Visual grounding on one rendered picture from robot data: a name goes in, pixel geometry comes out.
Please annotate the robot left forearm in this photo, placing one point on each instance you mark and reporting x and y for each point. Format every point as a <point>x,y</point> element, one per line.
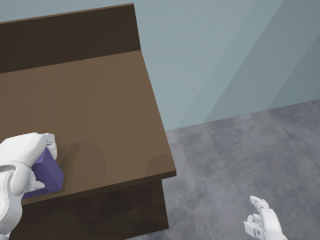
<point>14,177</point>

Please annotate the robot right forearm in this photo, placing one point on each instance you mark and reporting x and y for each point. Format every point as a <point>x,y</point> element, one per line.
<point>273,235</point>

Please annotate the right robot hand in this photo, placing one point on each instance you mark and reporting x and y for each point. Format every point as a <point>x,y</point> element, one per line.
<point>256,224</point>

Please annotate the left robot hand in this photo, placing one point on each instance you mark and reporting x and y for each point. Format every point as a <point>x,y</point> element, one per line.
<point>26,149</point>

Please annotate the sponge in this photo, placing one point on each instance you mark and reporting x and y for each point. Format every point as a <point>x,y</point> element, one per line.
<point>48,172</point>

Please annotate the table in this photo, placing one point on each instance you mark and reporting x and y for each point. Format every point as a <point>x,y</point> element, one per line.
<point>81,76</point>

